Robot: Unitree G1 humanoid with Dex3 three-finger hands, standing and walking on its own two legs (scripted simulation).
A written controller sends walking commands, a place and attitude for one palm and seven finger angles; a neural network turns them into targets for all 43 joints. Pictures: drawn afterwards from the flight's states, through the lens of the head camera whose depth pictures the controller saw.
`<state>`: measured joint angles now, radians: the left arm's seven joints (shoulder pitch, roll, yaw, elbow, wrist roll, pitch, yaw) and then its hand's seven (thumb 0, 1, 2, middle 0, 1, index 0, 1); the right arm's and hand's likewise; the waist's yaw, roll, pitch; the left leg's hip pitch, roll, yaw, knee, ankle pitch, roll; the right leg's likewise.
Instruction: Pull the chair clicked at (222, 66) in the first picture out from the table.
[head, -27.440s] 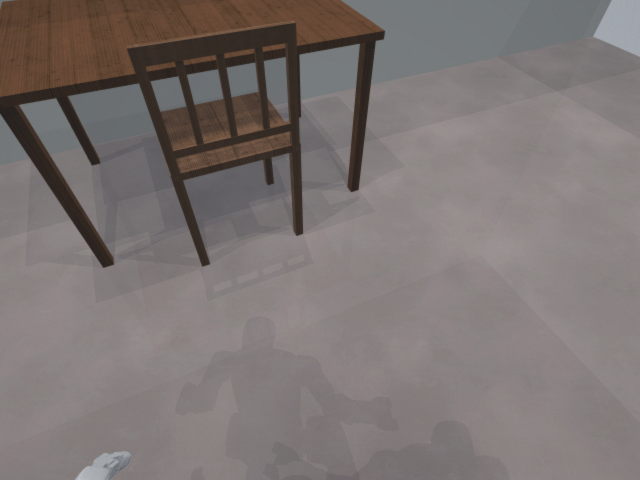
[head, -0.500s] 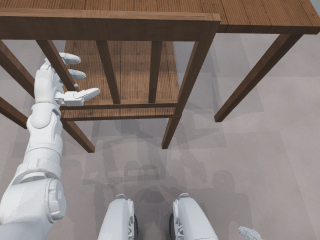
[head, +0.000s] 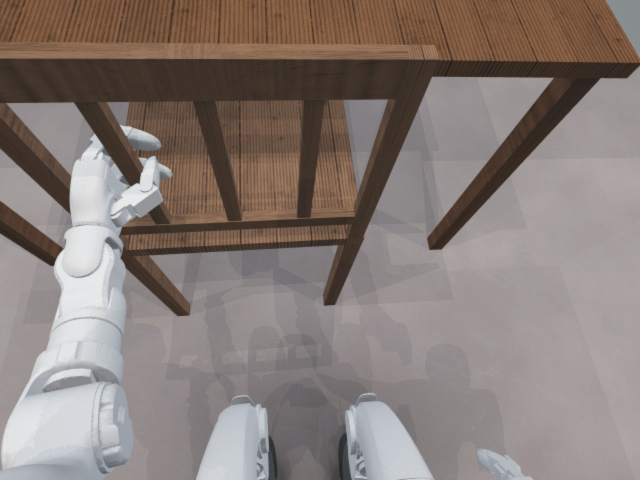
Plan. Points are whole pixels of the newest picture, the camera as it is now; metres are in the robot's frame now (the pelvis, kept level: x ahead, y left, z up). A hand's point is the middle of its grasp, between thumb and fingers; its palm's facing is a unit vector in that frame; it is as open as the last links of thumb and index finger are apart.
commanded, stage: hook a spindle and tug to test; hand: left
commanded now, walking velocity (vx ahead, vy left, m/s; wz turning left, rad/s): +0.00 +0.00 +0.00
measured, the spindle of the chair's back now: (223, 169) +0.49 +0.11 +0.02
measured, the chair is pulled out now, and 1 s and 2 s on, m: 0.01 0.08 0.19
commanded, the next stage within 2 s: step backward, pulling the chair out in 0.36 s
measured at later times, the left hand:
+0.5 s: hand (149, 212) +0.43 +0.19 +0.02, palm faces +0.05 -1.00 -0.06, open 5.1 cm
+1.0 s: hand (174, 246) +0.38 +0.15 +0.04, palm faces +0.08 -0.98 -0.15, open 5.1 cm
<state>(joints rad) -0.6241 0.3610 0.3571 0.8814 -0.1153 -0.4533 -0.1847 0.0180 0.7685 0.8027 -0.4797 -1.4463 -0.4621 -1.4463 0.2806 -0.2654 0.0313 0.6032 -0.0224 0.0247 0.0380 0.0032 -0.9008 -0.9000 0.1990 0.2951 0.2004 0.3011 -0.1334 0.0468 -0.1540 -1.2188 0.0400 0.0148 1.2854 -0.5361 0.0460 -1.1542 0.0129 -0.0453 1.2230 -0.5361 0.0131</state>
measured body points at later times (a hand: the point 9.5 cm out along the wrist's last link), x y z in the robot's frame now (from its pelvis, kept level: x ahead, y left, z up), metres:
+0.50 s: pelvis +0.00 +0.00 +0.01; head +0.14 +0.02 +0.43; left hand +0.42 +0.24 +0.03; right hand +0.11 -0.25 -0.11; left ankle +0.03 +0.09 -0.62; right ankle +0.02 -0.13 -0.62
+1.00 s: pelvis -0.01 +0.00 +0.10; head +0.09 +0.00 +0.54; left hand +0.37 +0.20 +0.05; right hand +0.04 -0.27 -0.03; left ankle +0.03 +0.09 -0.62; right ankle +0.02 -0.13 -0.62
